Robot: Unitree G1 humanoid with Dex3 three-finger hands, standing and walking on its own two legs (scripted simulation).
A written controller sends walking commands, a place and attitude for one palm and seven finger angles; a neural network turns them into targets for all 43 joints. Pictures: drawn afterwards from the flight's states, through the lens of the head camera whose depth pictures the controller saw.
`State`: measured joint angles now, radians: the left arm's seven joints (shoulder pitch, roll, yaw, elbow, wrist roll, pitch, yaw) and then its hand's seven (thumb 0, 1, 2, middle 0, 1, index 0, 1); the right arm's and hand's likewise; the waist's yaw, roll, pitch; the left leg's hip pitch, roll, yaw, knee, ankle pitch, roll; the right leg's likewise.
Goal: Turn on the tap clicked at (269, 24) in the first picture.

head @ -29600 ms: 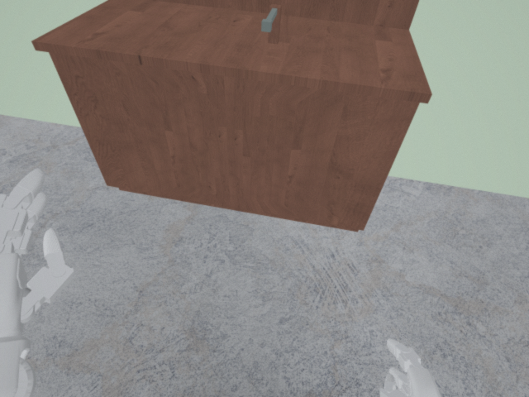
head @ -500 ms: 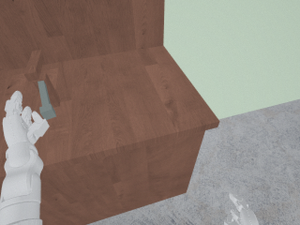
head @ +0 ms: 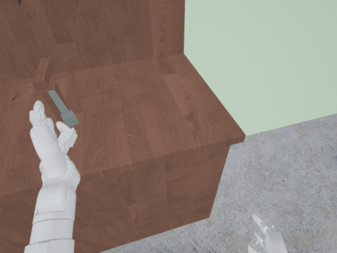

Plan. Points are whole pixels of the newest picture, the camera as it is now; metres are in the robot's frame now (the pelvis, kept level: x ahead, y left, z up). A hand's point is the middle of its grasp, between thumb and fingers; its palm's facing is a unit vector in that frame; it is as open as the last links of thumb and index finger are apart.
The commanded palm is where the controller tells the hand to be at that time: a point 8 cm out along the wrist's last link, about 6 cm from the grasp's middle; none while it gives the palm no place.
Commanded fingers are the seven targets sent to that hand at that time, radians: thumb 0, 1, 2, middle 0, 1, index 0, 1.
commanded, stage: push the lever round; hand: left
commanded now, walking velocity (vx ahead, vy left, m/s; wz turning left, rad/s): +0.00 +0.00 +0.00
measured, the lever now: (69, 119) +0.37 +0.28 +0.15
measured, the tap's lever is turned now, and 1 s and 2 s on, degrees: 23 49 74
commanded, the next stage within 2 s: lift the hand up off the lever in 1.98 s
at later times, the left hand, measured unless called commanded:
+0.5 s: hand (88, 123) +0.36 +0.23 +0.14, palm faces +0.72 -0.69 -0.02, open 7.8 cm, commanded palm +0.32 +0.25 +0.14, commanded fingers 0.00 0.90 0.90 -0.15 -0.15 -0.15 -0.15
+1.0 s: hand (110, 114) +0.40 +0.19 +0.14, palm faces +0.76 -0.64 -0.05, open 7.6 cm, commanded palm +0.35 +0.21 +0.14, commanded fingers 0.00 0.90 0.90 -0.15 -0.15 -0.15 -0.15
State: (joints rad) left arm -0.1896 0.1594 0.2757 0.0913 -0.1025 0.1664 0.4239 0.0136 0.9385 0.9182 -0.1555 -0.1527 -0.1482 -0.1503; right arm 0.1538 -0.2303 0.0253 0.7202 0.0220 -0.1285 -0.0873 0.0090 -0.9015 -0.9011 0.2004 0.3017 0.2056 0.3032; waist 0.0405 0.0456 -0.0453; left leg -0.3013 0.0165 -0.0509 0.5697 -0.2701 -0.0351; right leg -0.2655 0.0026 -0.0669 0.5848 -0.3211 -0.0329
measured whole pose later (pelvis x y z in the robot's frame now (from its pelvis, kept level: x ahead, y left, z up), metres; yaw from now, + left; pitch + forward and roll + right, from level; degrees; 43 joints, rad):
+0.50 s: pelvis +0.00 +0.00 +0.00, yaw +0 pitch +0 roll +0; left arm -0.33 0.07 0.23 0.19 -0.03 0.23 0.63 0.00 0.91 0.91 -0.16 -0.15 -0.15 -0.15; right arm 0.14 -0.21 0.01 0.74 0.00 -0.04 -0.06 0.01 -0.90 -0.90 0.20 0.30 0.21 0.30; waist 0.03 0.03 -0.06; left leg -0.30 0.01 -0.05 0.56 -0.27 -0.03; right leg -0.26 0.00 -0.06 0.57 -0.32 -0.03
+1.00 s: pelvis +0.00 +0.00 +0.00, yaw +0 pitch +3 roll +0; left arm -0.54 -0.02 0.21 0.39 0.03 0.24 0.82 0.01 0.95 0.92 -0.16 -0.15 -0.15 -0.15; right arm 0.12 -0.19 -0.01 0.78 -0.04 -0.02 -0.01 0.01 -0.90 -0.90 0.20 0.30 0.21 0.30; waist 0.02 0.03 -0.08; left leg -0.36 0.01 -0.06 0.59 -0.27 -0.04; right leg -0.32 0.00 -0.07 0.60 -0.33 -0.04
